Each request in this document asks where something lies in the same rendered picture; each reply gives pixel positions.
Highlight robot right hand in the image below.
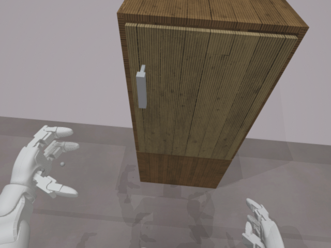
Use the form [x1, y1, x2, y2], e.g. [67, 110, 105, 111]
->
[242, 198, 284, 248]

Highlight handle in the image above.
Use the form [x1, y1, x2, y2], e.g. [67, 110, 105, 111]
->
[136, 65, 147, 109]

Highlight robot left forearm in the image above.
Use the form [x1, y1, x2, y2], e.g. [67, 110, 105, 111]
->
[0, 183, 37, 248]

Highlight cupboard door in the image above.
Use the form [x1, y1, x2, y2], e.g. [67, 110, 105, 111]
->
[125, 23, 298, 160]

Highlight robot left hand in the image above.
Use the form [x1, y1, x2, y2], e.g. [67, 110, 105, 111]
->
[10, 125, 80, 198]

